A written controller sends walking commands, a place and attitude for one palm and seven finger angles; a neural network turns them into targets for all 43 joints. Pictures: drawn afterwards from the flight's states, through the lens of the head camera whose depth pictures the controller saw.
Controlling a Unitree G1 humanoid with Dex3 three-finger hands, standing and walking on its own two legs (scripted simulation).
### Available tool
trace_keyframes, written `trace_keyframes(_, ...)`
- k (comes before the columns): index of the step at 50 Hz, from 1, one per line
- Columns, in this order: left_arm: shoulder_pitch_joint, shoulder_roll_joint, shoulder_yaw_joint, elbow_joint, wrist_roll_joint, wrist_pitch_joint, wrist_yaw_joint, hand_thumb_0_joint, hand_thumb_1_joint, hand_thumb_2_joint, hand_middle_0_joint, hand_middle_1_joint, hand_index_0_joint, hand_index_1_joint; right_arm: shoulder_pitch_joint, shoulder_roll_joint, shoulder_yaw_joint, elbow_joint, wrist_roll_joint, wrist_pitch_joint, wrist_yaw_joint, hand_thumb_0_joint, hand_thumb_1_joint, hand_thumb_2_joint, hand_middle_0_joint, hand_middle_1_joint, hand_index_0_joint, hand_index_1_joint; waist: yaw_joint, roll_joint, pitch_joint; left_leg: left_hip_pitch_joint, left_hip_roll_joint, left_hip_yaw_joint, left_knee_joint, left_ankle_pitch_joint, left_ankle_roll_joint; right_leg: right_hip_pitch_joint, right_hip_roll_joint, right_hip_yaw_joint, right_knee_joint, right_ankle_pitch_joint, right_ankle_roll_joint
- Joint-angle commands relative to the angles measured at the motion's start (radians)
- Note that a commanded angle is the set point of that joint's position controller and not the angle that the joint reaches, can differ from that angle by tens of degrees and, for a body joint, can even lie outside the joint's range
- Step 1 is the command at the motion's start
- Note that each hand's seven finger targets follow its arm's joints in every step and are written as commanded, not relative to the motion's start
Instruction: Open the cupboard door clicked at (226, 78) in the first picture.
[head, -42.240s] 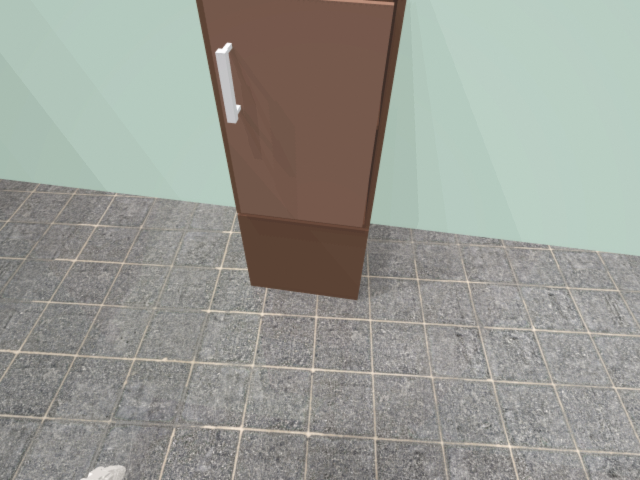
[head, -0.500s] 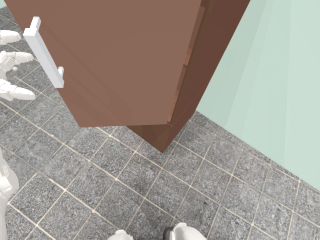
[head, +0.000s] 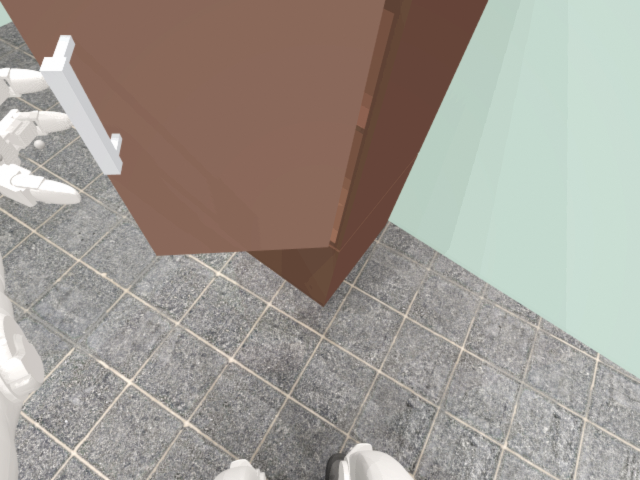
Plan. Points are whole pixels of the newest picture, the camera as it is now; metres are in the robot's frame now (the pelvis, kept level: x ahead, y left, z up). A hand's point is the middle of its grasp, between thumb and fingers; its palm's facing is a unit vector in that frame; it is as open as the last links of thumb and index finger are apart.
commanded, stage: slide the fingers in behind the handle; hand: left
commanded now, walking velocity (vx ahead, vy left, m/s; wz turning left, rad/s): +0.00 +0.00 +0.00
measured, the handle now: (91, 111) +0.53 +0.25 +0.11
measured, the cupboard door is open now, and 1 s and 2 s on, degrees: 42 42 42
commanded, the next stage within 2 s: close the thumb around the handle in 1.40 s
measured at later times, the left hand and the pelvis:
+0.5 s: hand (77, 141) +0.48 +0.25 +0.11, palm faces +0.02 -1.00 -0.01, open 14.0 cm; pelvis +0.00 +0.00 +0.00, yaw +0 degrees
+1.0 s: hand (104, 144) +0.48 +0.23 +0.10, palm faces +0.02 -1.00 +0.01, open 14.0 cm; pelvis +0.00 +0.00 +0.00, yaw +0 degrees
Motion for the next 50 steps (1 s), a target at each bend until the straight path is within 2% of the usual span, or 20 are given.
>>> trace_keyframes(1,-0.419,0.294,0.011,-0.208,-0.022,-0.066,0.004,0.0,-0.5,0.3,-0.3,-1.2,-0.3,-1.2,0.136,-0.189,-0.073,-0.046,-0.004,-0.019,-0.017,0.0,-0.9,-0.9,0.2,0.3,0.2,0.3,-0.004,0.142,-0.392,0.235,-0.017,-0.106,-0.095,0.414,-0.01,0.189,0.031,0.079,-0.04,0.278,-0.001)
trace_keyframes(3,-0.419,0.306,0.026,-0.229,-0.026,-0.071,0.01,0.0,-0.5,0.3,-0.3,-1.2,-0.3,-1.2,0.139,-0.191,-0.074,-0.049,-0.005,-0.022,-0.019,0.0,-0.9,-0.9,0.2,0.3,0.2,0.3,0.006,0.15,-0.435,0.254,-0.018,-0.108,-0.09,0.438,-0.012,0.202,0.032,0.079,-0.031,0.291,-0.006)
trace_keyframes(8,-0.446,0.248,-0.013,-0.219,-0.023,-0.067,0.035,0.0,-0.5,0.3,-0.3,-1.2,-0.3,-1.2,0.14,-0.187,-0.073,-0.042,-0.006,-0.028,-0.018,0.0,-0.9,-0.9,0.2,0.3,0.2,0.3,-0.008,0.147,-0.401,0.263,-0.014,-0.115,-0.094,0.439,-0.015,0.166,0.032,0.072,-0.035,0.273,-0.006)
trace_keyframes(10,-0.448,0.264,0.003,-0.234,-0.018,-0.069,0.047,0.0,-0.5,0.3,-0.3,-1.2,-0.3,-1.2,0.142,-0.186,-0.075,-0.039,-0.007,-0.03,-0.015,0.0,-0.9,-0.9,0.2,0.3,0.2,0.3,-0.002,0.165,-0.442,0.28,-0.014,-0.111,-0.09,0.455,-0.018,0.179,0.031,0.077,-0.034,0.286,-0.002)
trace_keyframes(11,-0.428,0.289,0.027,-0.234,-0.014,-0.071,0.054,0.0,-0.5,0.3,-0.3,-1.2,-0.3,-1.2,0.143,-0.186,-0.075,-0.043,-0.009,-0.029,-0.015,0.0,-0.9,-0.9,0.2,0.3,0.2,0.3,0.01,0.136,-0.452,0.257,-0.015,-0.108,-0.089,0.453,-0.016,0.209,0.03,0.078,-0.031,0.3,-0.001)
trace_keyframes(15,-0.411,0.251,0.004,-0.249,-0.006,-0.075,0.071,0.0,-0.5,0.3,-0.3,-1.2,-0.3,-1.2,0.139,-0.178,-0.076,-0.048,-0.007,-0.028,-0.01,0.0,-0.9,-0.9,0.2,0.3,0.2,0.3,0.015,0.168,-0.449,0.278,-0.014,-0.107,-0.089,0.497,-0.018,0.205,0.03,0.076,-0.026,0.325,-0.004)
trace_keyframes(17,-0.405,0.239,-0.001,-0.253,-0.007,-0.072,0.078,0.0,-0.5,0.3,-0.3,-1.2,-0.3,-1.2,0.137,-0.177,-0.077,-0.049,-0.007,-0.028,-0.007,0.0,-0.9,-0.9,0.2,0.3,0.2,0.3,0.014,0.15,-0.438,0.27,-0.013,-0.107,-0.093,0.484,-0.019,0.207,0.03,0.074,-0.029,0.317,-0.002)
trace_keyframes(23,-0.441,0.147,-0.056,-0.271,-0.022,-0.077,0.096,0.0,-0.5,0.3,-0.3,-1.2,-0.3,-1.2,0.141,-0.174,-0.08,-0.036,-0.009,-0.034,-0.006,0.0,-0.9,-0.9,0.2,0.3,0.2,0.3,-0.007,0.137,-0.428,0.312,-0.009,-0.116,-0.096,0.503,-0.02,0.176,0.035,0.067,-0.035,0.31,-0.004)
trace_keyframes(24,-0.441,0.166,-0.035,-0.281,-0.023,-0.079,0.099,0.0,-0.5,0.3,-0.3,-1.2,-0.3,-1.2,0.143,-0.176,-0.082,-0.033,-0.01,-0.035,-0.004,0.0,-0.9,-0.9,0.2,0.3,0.2,0.3,0.002,0.146,-0.457,0.324,-0.008,-0.117,-0.095,0.516,-0.024,0.183,0.034,0.069,-0.032,0.316,-0.002)
trace_keyframes(30,-0.403,0.164,-0.033,-0.259,-0.01,-0.079,0.116,0.0,-0.5,0.3,-0.3,-1.2,-0.3,-1.2,0.136,-0.168,-0.081,-0.03,-0.01,-0.033,-0.001,0.0,-0.9,-0.9,0.2,0.3,0.2,0.3,0.005,0.115,-0.434,0.279,-0.014,-0.102,-0.094,0.502,-0.016,0.226,0.031,0.077,-0.034,0.353,-0.001)
trace_keyframes(33,-0.425,0.111,-0.075,-0.268,-0.02,-0.079,0.112,0.0,-0.5,0.3,-0.3,-1.2,-0.3,-1.2,0.125,-0.164,-0.077,-0.035,-0.008,-0.035,-0.001,0.0,-0.9,-0.9,0.2,0.3,0.2,0.3,-0.005,0.134,-0.403,0.272,-0.018,-0.099,-0.1,0.474,-0.014,0.215,0.03,0.076,-0.036,0.339,-0.004)
trace_keyframes(34,-0.432,0.15,-0.04,-0.272,-0.02,-0.082,0.117,0.0,-0.5,0.3,-0.3,-1.2,-0.3,-1.2,0.128,-0.168,-0.08,-0.031,-0.009,-0.037,-0.002,0.0,-0.9,-0.9,0.2,0.3,0.2,0.3,0.005,0.126,-0.419,0.274,-0.016,-0.103,-0.101,0.471,-0.016,0.22,0.03,0.076,-0.034,0.335,-0.003)
trace_keyframes(36,-0.415,0.162,-0.03,-0.262,-0.018,-0.081,0.12,0.0,-0.5,0.3,-0.3,-1.2,-0.3,-1.2,0.127,-0.167,-0.079,-0.034,-0.009,-0.038,-0.003,0.0,-0.9,-0.9,0.2,0.3,0.2,0.3,0.009,0.104,-0.427,0.251,-0.02,-0.098,-0.1,0.47,-0.013,0.252,0.029,0.081,-0.032,0.357,-0.002)
trace_keyframes(37,-0.427,0.129,-0.058,-0.285,-0.018,-0.085,0.118,0.0,-0.5,0.3,-0.3,-1.2,-0.3,-1.2,0.121,-0.163,-0.078,-0.038,-0.009,-0.04,0.0,0.0,-0.9,-0.9,0.2,0.3,0.2,0.3,0.004,0.137,-0.433,0.266,-0.021,-0.096,-0.102,0.475,-0.014,0.246,0.027,0.081,-0.032,0.358,-0.002)
trace_keyframes(41,-0.38,0.123,-0.045,-0.299,-0.026,-0.086,0.123,0.0,-0.5,0.3,-0.3,-1.2,-0.3,-1.2,0.118,-0.16,-0.082,-0.04,-0.008,-0.039,0.002,0.0,-0.9,-0.9,0.2,0.3,0.2,0.3,0.02,0.135,-0.451,0.285,-0.017,-0.096,-0.095,0.532,-0.017,0.255,0.028,0.08,-0.028,0.389,-0.003)
trace_keyframes(43,-0.408,0.045,-0.103,-0.298,-0.033,-0.079,0.125,0.0,-0.5,0.3,-0.3,-1.2,-0.3,-1.2,0.115,-0.155,-0.081,-0.039,-0.007,-0.041,0.005,0.0,-0.9,-0.9,0.2,0.3,0.2,0.3,-0.001,0.134,-0.408,0.3,-0.016,-0.102,-0.098,0.525,-0.016,0.212,0.03,0.07,-0.034,0.362,-0.004)
trace_keyframes(46,-0.406,0.103,-0.056,-0.268,-0.022,-0.071,0.148,0.0,-0.5,0.3,-0.3,-1.2,-0.3,-1.2,0.117,-0.162,-0.083,-0.032,-0.007,-0.042,0.001,0.0,-0.9,-0.9,0.2,0.3,0.2,0.3,0.007,0.094,-0.402,0.253,-0.021,-0.098,-0.105,0.449,-0.014,0.232,0.027,0.076,-0.037,0.335,-0.001)
trace_keyframes(47,-0.426,0.075,-0.082,-0.285,-0.019,-0.073,0.154,0.0,-0.5,0.3,-0.3,-1.2,-0.3,-1.2,0.112,-0.158,-0.081,-0.036,-0.007,-0.045,0.002,0.0,-0.9,-0.9,0.2,0.3,0.2,0.3,0.002,0.111,-0.409,0.261,-0.022,-0.096,-0.107,0.447,-0.014,0.229,0.026,0.077,-0.037,0.334,-0.001)
trace_keyframes(49,-0.427,0.11,-0.049,-0.327,-0.01,-0.091,0.172,0.0,-0.5,0.3,-0.3,-1.2,-0.3,-1.2,0.119,-0.158,-0.085,-0.037,-0.011,-0.047,0.005,0.0,-0.9,-0.9,0.2,0.3,0.2,0.3,0.019,0.138,-0.473,0.306,-0.019,-0.103,-0.098,0.516,-0.019,0.242,0.028,0.078,-0.025,0.366,-0.003)
trace_keyframes(50,-0.43,0.072,-0.075,-0.329,-0.012,-0.094,0.175,0.0,-0.5,0.3,-0.3,-1.2,-0.3,-1.2,0.116,-0.152,-0.083,-0.037,-0.012,-0.049,0.007,0.0,-0.9,-0.9,0.2,0.3,0.2,0.3,0.013,0.141,-0.471,0.317,-0.019,-0.104,-0.097,0.529,-0.023,0.235,0.028,0.075,-0.025,0.366,-0.002)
